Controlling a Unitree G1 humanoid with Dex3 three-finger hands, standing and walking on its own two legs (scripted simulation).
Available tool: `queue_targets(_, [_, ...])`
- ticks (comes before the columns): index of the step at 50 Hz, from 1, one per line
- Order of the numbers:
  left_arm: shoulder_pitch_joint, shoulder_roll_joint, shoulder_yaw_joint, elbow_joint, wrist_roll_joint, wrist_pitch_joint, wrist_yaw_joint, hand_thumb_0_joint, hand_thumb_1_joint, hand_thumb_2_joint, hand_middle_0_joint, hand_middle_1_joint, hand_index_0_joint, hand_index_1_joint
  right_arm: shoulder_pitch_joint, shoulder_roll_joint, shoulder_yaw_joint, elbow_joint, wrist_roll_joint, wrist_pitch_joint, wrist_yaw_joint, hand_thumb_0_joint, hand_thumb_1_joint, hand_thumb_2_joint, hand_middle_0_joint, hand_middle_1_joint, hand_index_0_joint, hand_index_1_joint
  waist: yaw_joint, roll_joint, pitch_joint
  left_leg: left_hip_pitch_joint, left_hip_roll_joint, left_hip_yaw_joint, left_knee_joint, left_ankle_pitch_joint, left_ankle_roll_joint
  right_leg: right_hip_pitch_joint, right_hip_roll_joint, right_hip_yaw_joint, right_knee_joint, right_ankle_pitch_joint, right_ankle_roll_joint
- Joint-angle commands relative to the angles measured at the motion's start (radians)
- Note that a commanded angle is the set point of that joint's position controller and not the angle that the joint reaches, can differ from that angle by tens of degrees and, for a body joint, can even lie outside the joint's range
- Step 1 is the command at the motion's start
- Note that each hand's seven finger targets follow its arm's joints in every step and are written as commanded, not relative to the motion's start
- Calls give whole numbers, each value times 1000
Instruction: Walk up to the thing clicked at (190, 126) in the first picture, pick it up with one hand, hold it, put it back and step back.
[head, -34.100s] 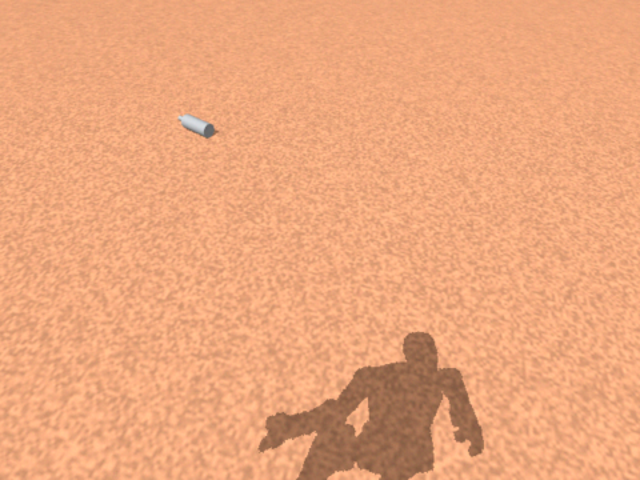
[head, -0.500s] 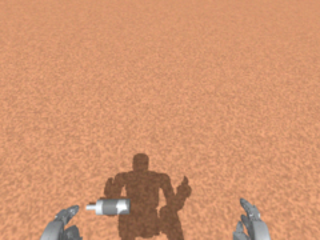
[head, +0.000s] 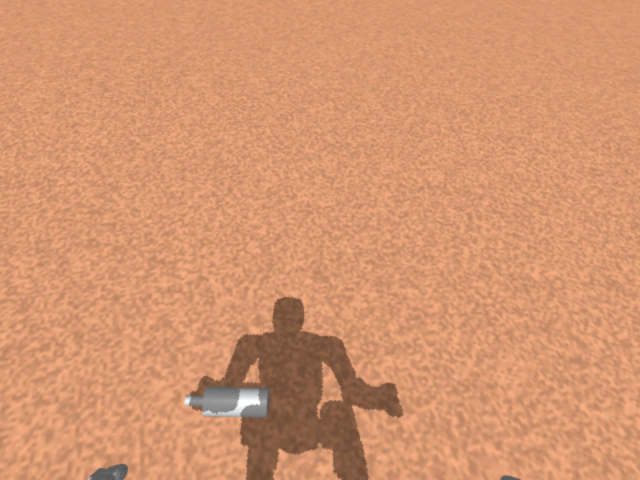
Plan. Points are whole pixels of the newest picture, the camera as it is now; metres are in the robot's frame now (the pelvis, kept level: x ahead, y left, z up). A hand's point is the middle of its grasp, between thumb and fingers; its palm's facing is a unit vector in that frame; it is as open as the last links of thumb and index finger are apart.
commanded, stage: stand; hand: left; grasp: from above
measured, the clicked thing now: (227, 401) +0.45 +0.25 -0.70
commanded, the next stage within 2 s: none
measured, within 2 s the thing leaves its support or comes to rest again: neither
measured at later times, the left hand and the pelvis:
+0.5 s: hand out of the picture +0.03 +0.23 -0.13, palm faces +0.02 -0.94 -0.33, open 7.4 cm; pelvis -0.01 +0.00 +0.03, yaw +0 degrees
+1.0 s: hand out of the picture +0.04 +0.22 -0.13, palm faces +0.00 -0.94 -0.34, open 7.4 cm; pelvis -0.01 -0.02 +0.03, yaw -1 degrees
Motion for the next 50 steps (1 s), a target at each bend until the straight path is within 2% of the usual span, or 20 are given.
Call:
queue_targets(1, [-22,121,44,25,-1,-67,9,0,900,900,-200,-300,-200,-301,-58,-159,-38,-41,7,-17,-9,0,-900,-900,200,300,200,300,13,69,-70,91,88,-135,-275,198,47,113,-11,17,-170,178,-68])
queue_targets(2, [-31,133,47,48,-2,-71,9,0,900,900,-200,-300,-200,-301,-46,-159,-39,-27,10,-14,-13,0,-900,-900,200,300,200,300,3,40,-89,127,78,-113,-260,273,38,135,-23,28,-185,247,-72])
queue_targets(4, [-25,138,43,97,-5,-74,10,0,900,900,-200,-300,-200,-301,-41,-164,-37,6,13,-6,-19,0,-900,-900,200,300,200,300,2,42,-56,131,72,-99,-285,262,29,159,-34,40,-239,265,-73])
queue_targets(8, [-43,148,41,170,-14,-70,14,0,900,900,-200,-300,-200,-301,-17,-176,-35,58,22,-2,-26,0,-900,-900,200,300,200,300,-11,38,-64,220,88,-101,-352,330,25,194,-34,36,-274,297,-68])
queue_targets(9, [-33,142,37,190,-14,-71,15,0,900,900,-200,-300,-200,-301,-26,-175,-32,70,22,0,-27,0,-900,-900,200,300,200,300,-2,41,-44,218,91,-103,-361,322,24,199,-35,36,-289,291,-66])
queue_targets(10, [-30,143,35,209,-13,-69,15,0,900,900,-200,-300,-200,-301,-30,-173,-31,80,23,4,-26,0,-900,-900,200,300,200,300,-2,41,-27,196,88,-101,-380,263,24,210,-36,35,-313,256,-64])
queue_targets(13, [-31,155,32,253,-7,-73,14,0,900,900,-200,-300,-200,-301,-36,-161,-27,104,27,11,-24,0,-900,-900,200,300,200,300,-5,-15,8,221,77,-85,-395,223,14,202,-44,46,-365,223,-63])
queue_targets(15, [-44,157,29,267,-8,-73,13,0,900,900,-200,-300,-200,-301,-31,-171,-29,120,27,16,-21,0,-900,-900,200,300,200,300,-10,-4,33,204,77,-86,-425,171,11,205,-41,50,-390,166,-60])
queue_targets(18, [-49,161,28,288,-9,-72,12,0,900,900,-200,-300,-200,-301,-34,-171,-28,135,27,20,-18,0,-900,-900,200,300,200,300,-9,13,47,187,83,-97,-464,116,12,217,-38,46,-401,137,-58])
queue_targets(19, [-40,157,27,296,-9,-73,11,0,900,900,-200,-300,-200,-301,-51,-179,-29,133,27,18,-16,0,-900,-900,200,300,200,300,-5,26,35,209,88,-99,-463,128,14,216,-39,44,-406,161,-57])
queue_targets(20, [-47,163,28,302,-10,-73,10,0,900,900,-200,-300,-200,-301,-49,-170,-27,137,27,20,-15,0,-900,-900,200,300,200,300,-6,17,51,187,86,-100,-474,102,11,216,-36,43,-410,133,-57])
queue_targets(21, [-52,162,29,302,-11,-75,10,0,900,900,-200,-300,-200,-301,-46,-179,-29,139,27,17,-16,0,-900,-900,200,300,200,300,-8,31,24,202,89,-95,-472,129,14,239,-45,49,-409,176,-59])
queue_targets(28, [-64,172,25,323,-14,-85,8,0,900,900,-200,-300,-200,-301,-49,-174,-20,163,32,13,-11,0,-900,-900,200,300,200,300,-11,1,11,255,95,-81,-452,243,8,237,-57,57,-435,215,-57])
queue_targets(35, [-78,184,24,335,-19,-78,1,0,900,900,-200,-300,-200,-301,-57,-191,-11,180,33,15,-9,0,-900,-900,200,300,200,300,-7,24,55,212,97,-85,-498,130,4,230,-47,61,-450,150,-57])
queue_targets(36, [-75,187,25,338,-16,-79,1,0,900,900,-200,-300,-200,-301,-63,-196,-13,177,35,15,-8,0,-900,-900,200,300,200,300,-8,13,33,235,97,-83,-491,151,5,228,-50,65,-454,152,-58])
queue_targets(39, [-90,194,27,337,-17,-77,-3,0,900,900,-200,-300,-200,-301,-62,-198,-8,182,32,18,-7,0,-900,-900,200,300,200,300,-8,25,55,194,100,-90,-511,68,6,216,-43,65,-452,107,-58])
queue_targets(42, [-90,194,25,342,-17,-77,-6,0,900,900,-200,-300,-200,-301,-63,-204,-9,184,35,20,-5,0,-900,-900,200,300,200,300,-11,2,60,201,99,-88,-501,60,9,196,-43,72,-464,67,-60])
queue_targets(43, [-88,195,23,340,-18,-81,-6,0,900,900,-200,-300,-200,-301,-65,-203,-10,181,36,18,-3,0,-900,-900,200,300,200,300,-10,-17,35,238,96,-78,-482,119,6,195,-53,82,-476,77,-64])
queue_targets(45, [-110,207,25,333,-19,-82,-7,0,900,900,-200,-300,-200,-301,-49,-200,-8,186,35,17,-2,0,-900,-900,200,300,200,300,-22,-6,36,238,97,-74,-481,108,5,180,-54,90,-480,61,-64])
queue_targets(50, [-118,203,24,333,-25,-88,-9,0,900,900,-200,-300,-200,-301,-60,-203,-1,192,35,12,-3,0,-900,-900,200,300,200,300,-16,8,-5,248,109,-71,-476,218,7,238,-57,83,-454,196,-65])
